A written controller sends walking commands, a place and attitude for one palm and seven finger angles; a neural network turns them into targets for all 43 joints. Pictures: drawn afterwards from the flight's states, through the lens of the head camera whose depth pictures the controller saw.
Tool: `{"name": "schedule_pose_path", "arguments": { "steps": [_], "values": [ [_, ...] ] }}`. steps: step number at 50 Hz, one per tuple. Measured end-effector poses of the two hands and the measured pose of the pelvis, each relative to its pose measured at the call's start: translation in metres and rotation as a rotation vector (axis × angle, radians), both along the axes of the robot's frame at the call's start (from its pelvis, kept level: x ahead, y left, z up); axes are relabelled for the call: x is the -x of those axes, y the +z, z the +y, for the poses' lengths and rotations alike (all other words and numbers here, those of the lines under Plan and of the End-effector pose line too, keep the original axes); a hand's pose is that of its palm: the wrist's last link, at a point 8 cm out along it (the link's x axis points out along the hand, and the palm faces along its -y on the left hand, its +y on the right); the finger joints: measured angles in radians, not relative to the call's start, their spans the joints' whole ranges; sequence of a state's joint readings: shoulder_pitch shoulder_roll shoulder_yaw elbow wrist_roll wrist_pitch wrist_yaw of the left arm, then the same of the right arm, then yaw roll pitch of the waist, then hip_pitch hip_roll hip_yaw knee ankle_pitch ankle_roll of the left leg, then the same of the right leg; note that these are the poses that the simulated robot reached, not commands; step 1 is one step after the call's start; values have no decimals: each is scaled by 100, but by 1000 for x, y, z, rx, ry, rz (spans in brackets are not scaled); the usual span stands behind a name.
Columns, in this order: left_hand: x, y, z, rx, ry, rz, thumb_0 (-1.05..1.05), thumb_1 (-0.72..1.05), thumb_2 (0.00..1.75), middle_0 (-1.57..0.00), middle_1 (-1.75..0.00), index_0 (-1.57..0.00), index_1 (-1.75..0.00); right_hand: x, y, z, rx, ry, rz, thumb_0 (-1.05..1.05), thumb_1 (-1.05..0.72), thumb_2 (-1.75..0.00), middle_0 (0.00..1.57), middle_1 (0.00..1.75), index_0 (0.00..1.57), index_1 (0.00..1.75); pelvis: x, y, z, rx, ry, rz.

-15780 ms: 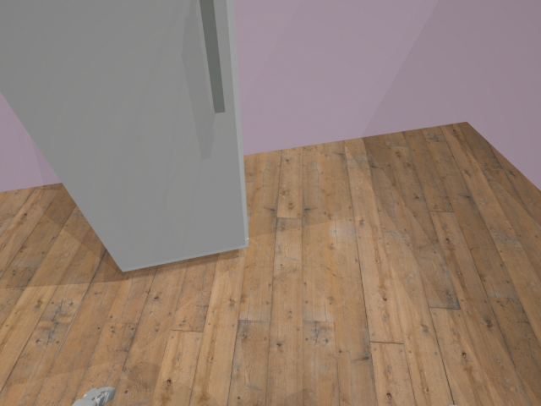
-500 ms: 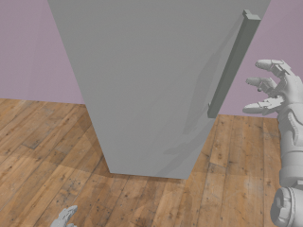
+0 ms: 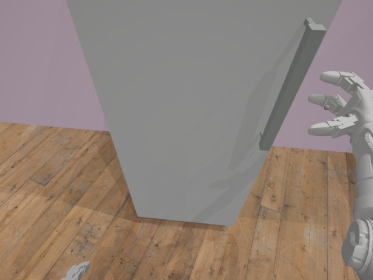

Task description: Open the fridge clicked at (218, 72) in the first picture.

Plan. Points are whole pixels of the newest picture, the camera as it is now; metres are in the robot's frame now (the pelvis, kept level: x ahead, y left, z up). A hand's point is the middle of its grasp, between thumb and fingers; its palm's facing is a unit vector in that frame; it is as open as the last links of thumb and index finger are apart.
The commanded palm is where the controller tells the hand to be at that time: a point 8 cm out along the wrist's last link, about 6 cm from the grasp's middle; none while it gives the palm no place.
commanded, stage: move the hooked fingers beside the handle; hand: right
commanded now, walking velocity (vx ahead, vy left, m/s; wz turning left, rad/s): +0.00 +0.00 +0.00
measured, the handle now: (282, 95) +0.49 -0.15 +0.17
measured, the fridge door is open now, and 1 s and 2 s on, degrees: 0 0 0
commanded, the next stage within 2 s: feel for the door with the fingertips in 0.82 s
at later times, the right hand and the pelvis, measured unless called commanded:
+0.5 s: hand (322, 113) +0.43 -0.22 +0.18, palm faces +0.00 +1.00 +0.02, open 14.0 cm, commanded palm +0.40 -0.27 +0.18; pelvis -0.01 +0.00 +0.00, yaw -1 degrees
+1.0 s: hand (320, 112) +0.43 -0.21 +0.18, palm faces +0.00 +1.00 +0.01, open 14.0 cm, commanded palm +0.40 -0.26 +0.18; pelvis +0.00 +0.00 +0.00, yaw +0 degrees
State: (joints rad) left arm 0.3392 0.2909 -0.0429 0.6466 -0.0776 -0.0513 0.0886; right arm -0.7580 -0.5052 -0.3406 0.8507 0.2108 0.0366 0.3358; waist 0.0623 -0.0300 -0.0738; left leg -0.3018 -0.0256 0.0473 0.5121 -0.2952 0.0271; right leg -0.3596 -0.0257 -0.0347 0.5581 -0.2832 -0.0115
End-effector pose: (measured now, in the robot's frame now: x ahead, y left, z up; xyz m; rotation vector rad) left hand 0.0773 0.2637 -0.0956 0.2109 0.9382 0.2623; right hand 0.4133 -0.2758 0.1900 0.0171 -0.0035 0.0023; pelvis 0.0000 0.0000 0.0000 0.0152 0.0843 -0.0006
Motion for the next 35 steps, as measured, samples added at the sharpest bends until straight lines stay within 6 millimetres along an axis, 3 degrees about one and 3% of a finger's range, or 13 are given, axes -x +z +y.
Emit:
{"name": "schedule_pose_path", "arguments": {
  "steps": [6,12,20,27,35],
  "values": [
    [-4,0,-3,13,-3,-10,1,90,90,-20,-30,-20,-30,12,-17,-7,11,-21,36,-1,50,-30,30,120,30,120,-1,0,-2,3,10,-1],
    [-16,3,-8,3,-40,-26,1,90,90,-20,-30,-20,-30,22,-5,-7,1,-17,-64,-2,50,-30,30,120,30,120,0,0,-1,0,-5,-19],
    [-31,5,-13,6,-62,-70,1,90,90,-20,-30,-20,-30,14,-8,-3,14,-2,44,-1,50,-30,30,120,30,120,6,0,-4,-4,-22,-8],
    [-23,4,-15,8,-57,-54,1,90,90,-20,-30,-20,-30,6,-6,7,-2,1,-19,-2,50,-30,30,120,30,120,5,0,-5,-1,-10,-3],
    [-1,0,-10,10,-11,0,1,90,90,-20,-30,-20,-30,1,-9,-5,18,-30,21,-1,50,-30,31,120,31,120,2,0,-4,-1,1,2]
  ]
}}
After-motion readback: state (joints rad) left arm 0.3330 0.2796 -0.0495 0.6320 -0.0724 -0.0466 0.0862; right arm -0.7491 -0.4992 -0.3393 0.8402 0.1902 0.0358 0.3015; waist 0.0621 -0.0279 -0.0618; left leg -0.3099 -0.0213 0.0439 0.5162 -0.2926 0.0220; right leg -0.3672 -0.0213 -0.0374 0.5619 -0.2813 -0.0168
